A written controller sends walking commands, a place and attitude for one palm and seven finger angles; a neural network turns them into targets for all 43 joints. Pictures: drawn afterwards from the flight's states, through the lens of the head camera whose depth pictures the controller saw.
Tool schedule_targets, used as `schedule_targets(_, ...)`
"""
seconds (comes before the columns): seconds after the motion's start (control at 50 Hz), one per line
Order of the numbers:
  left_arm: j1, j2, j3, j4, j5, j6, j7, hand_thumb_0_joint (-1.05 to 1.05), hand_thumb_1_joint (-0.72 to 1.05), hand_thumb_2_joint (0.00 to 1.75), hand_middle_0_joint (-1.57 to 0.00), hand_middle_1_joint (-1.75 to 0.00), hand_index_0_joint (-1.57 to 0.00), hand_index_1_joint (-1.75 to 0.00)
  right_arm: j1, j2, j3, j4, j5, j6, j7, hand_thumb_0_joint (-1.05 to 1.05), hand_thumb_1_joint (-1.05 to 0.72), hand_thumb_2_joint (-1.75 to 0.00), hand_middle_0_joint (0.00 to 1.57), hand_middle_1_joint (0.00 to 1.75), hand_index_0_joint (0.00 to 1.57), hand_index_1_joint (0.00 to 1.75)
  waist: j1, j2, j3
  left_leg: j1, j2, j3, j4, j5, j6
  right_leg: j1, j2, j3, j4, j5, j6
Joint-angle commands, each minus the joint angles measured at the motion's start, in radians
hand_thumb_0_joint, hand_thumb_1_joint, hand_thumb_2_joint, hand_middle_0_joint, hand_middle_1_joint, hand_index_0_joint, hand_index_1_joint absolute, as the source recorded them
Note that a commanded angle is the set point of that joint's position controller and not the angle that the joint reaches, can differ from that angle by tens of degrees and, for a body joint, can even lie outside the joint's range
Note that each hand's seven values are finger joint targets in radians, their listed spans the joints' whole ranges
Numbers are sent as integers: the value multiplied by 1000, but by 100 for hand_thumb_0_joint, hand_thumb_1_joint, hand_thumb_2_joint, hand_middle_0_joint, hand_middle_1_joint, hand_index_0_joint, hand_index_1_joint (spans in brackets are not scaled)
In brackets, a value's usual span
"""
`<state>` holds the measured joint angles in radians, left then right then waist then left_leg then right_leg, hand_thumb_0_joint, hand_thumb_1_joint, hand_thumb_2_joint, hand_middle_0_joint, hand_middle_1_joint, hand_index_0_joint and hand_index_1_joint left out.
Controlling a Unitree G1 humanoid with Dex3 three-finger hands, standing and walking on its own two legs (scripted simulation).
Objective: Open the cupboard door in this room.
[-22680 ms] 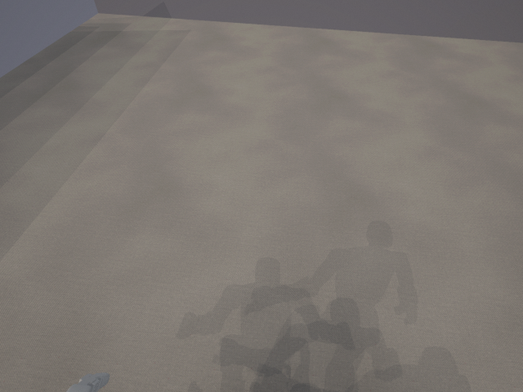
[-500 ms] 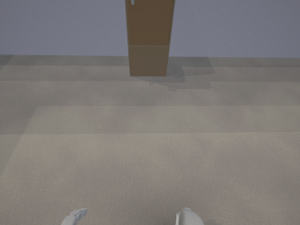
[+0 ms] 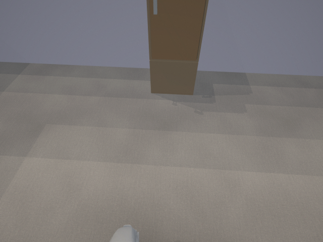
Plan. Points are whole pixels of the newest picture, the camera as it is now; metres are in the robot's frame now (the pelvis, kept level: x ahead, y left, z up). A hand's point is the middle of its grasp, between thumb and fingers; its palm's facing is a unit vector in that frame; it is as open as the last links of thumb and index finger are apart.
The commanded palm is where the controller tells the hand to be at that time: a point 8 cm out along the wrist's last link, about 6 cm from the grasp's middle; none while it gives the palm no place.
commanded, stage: turn or walk to find it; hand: left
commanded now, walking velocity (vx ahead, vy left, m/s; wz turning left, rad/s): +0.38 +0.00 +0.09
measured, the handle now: (155, 2) +1.45 +0.14 +0.04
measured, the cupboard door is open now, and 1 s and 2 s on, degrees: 0 0 0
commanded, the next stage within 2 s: stand and wait in 0.24 s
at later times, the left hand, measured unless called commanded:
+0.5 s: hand (93, 203) +0.25 +0.24 -0.17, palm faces +0.06 -0.98 -0.19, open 7.4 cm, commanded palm none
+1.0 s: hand (108, 202) +0.27 +0.20 -0.18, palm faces +0.06 -0.98 -0.19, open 7.2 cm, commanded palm none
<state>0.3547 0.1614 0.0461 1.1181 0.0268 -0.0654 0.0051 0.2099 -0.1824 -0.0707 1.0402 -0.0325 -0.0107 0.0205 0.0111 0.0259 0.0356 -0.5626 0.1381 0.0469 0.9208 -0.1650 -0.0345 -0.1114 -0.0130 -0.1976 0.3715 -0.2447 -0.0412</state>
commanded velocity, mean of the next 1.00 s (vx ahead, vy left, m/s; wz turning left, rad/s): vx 0.12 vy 0.00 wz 0.01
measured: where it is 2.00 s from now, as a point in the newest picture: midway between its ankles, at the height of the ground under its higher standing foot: outside the picture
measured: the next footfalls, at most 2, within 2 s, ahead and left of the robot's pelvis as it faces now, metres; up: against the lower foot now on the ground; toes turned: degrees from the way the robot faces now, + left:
left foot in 0.16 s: +0.19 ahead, +0.15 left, +0.00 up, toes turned +11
right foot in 0.62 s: +0.30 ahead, -0.09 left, +0.00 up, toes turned -5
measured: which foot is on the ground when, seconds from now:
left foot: up 0.00-0.14, down 0.16-0.64, up 0.66-0.88, down 0.90-1.00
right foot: down 0.00-0.18, up 0.20-0.60, down 0.62-1.00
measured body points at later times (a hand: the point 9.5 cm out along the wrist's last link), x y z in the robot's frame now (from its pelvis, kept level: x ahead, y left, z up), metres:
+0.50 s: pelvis +0.18 +0.05 +0.00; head +0.19 +0.07 +0.45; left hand +0.25 +0.29 -0.15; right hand +0.19 -0.18 -0.15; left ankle +0.15 +0.14 -0.74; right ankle +0.26 -0.09 -0.68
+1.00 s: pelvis +0.23 +0.02 -0.01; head +0.21 +0.02 +0.44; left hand +0.26 +0.25 -0.16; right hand +0.21 -0.19 -0.17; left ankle +0.21 +0.15 -0.74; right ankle +0.28 -0.08 -0.74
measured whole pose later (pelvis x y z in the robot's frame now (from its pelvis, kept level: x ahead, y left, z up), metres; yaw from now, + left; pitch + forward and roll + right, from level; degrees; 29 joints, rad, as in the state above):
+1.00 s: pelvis +0.23 +0.02 -0.01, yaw +0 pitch -3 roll +0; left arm 0.22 0.17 0.05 1.11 0.02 0.03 0.02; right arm 0.34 -0.11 -0.03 1.13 -0.03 -0.01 -0.02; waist -0.01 0.00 0.00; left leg -0.16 0.08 0.08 0.51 -0.30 -0.03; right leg -0.30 -0.02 -0.14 0.57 -0.31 -0.02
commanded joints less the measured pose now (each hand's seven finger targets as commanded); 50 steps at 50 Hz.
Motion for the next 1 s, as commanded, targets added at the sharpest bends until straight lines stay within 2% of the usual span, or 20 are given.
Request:
schedule_targets(0.0,88,126,17,-21,-3,-30,6,0,90,90,-20,-30,-20,-30,-118,4,12,-81,8,-29,14,0,-90,-90,20,30,20,30,49,-99,70,-16,-5,33,-213,-34,4,39,-305,195,-179,147,-99)
schedule_targets(0.08,103,133,17,-6,-3,-16,7,0,90,90,-20,-30,-20,-30,-115,-12,12,-87,8,-41,10,0,-90,-90,20,30,20,30,33,-141,53,137,-46,79,-336,-75,31,52,-308,172,-97,251,-86)
schedule_targets(0.12,63,128,15,-15,-11,-12,7,0,90,90,-20,-30,-20,-30,80,-78,-4,-29,2,-56,-2,0,-90,-90,20,30,20,30,-68,-18,-48,500,-66,77,-462,-18,54,-91,-231,78,191,337,-35)
schedule_targets(0.14,85,84,9,-33,-18,-13,-1,0,90,90,-20,-30,-20,-30,224,-181,-30,7,-7,-65,-13,0,-90,-90,20,30,20,30,-120,182,-178,758,136,-183,-505,8,126,-285,-122,3,464,138,26)
schedule_targets(0.16,50,61,-5,-67,-18,-19,-6,0,90,90,-20,-30,-20,-30,323,-254,-46,37,3,-59,-23,0,-90,-90,20,30,20,30,-144,299,-206,877,319,-425,-582,165,218,-499,-35,34,713,-320,53)
schedule_targets(0.18,5,90,2,-80,-11,-15,1,0,90,90,-20,-30,-20,-30,300,-240,-39,41,9,-50,-27,0,-90,-90,20,30,20,30,-135,223,-168,816,334,-379,-597,133,250,-539,-76,114,811,-336,35)
schedule_targets(0.24,-65,62,10,-61,-5,3,-11,0,90,90,-20,-30,-20,-30,127,-119,-6,-1,11,-61,-36,0,-90,-90,20,30,20,30,-63,70,21,520,245,-216,-668,181,194,-519,-150,161,836,-156,54)
schedule_targets(0.32,4,3,5,-43,-5,37,-3,0,90,90,-20,-30,-20,-30,112,-60,11,7,15,-79,-43,0,-90,-90,20,30,20,30,5,61,13,411,157,-25,-682,463,158,-414,-134,145,769,-34,85)
schedule_targets(0.42,-59,16,4,-83,-8,61,1,0,90,90,-20,-30,-20,-30,86,-69,11,0,14,-71,-47,0,-90,-90,20,30,20,30,22,115,27,407,119,52,-658,592,163,-382,-120,131,556,72,96)
schedule_targets(0.52,-134,29,-10,-106,-8,52,7,0,90,90,-20,-30,-20,-30,129,-89,6,37,6,-45,-52,0,-90,-90,20,30,20,30,-6,123,16,484,123,22,-547,617,146,-258,-71,89,278,44,77)
schedule_targets(0.58,-24,85,-3,-67,-7,33,12,0,90,90,-20,-30,-20,-30,139,-71,11,52,14,-35,-52,0,-90,-90,20,30,20,30,49,24,-35,428,68,37,-401,369,74,-30,-99,110,59,315,76)
schedule_targets(0.6,11,145,4,-50,-5,22,20,0,90,90,-20,-30,-20,-30,168,-33,18,50,21,-36,-48,0,-90,-90,20,30,20,30,47,-115,-87,300,3,57,-298,131,36,117,-215,245,80,635,37)
schedule_targets(0.62,30,187,7,-37,-11,15,21,0,90,90,-20,-30,-20,-30,195,3,23,49,27,-26,-46,0,-90,-90,20,30,20,30,29,-233,-87,218,-83,73,-192,-309,5,165,-367,353,58,897,-62)
schedule_targets(0.66,-32,184,7,-48,-19,11,22,0,90,90,-20,-30,-20,-30,208,1,26,55,30,8,-53,0,-90,-90,20,30,20,30,7,-286,-109,267,-64,-11,-64,-470,-1,41,-384,367,-28,761,-150)
schedule_targets(0.7,-141,143,-1,-72,-17,29,30,0,90,90,-20,-30,-20,-30,188,1,25,72,30,19,-51,0,-90,-90,20,30,20,30,-11,-238,-37,298,-49,-29,-61,-397,6,-94,-338,322,-95,411,-139)
schedule_targets(0.74,-173,124,5,-84,-13,37,31,0,90,90,-20,-30,-20,-30,206,26,32,86,26,20,-48,0,-90,-90,20,30,20,30,-23,-158,-46,318,-54,-11,-123,-321,9,-124,-289,272,-109,225,-114)
schedule_targets(0.86,-176,108,7,-67,-23,54,25,0,90,90,-20,-30,-20,-30,262,30,36,115,13,15,-43,0,-90,-90,20,30,20,30,-39,-128,-12,486,-75,36,-440,-147,4,-288,-198,253,-149,-271,-31)
schedule_targets(0.9,-169,91,10,-79,-21,61,14,0,90,90,-20,-30,-20,-30,289,-14,25,117,4,6,-44,0,-90,-90,20,30,20,30,-41,-15,22,425,-14,-64,-556,-329,38,-318,-123,210,-47,-353,6)
schedule_targets(0.94,-179,54,13,-99,-13,70,5,0,90,90,-20,-30,-20,-30,228,-79,7,85,-5,4,-44,0,-90,-90,20,30,20,30,-32,231,129,224,133,-273,-809,-664,111,-287,-21,82,183,-249,54)
schedule_targets(0.98,-137,27,3,-79,0,70,-2,0,90,90,-20,-30,-20,-30,114,-70,15,47,6,-5,-50,0,-90,-90,20,30,20,30,9,214,176,137,150,-239,-832,-502,135,-205,-38,98,341,-105,45)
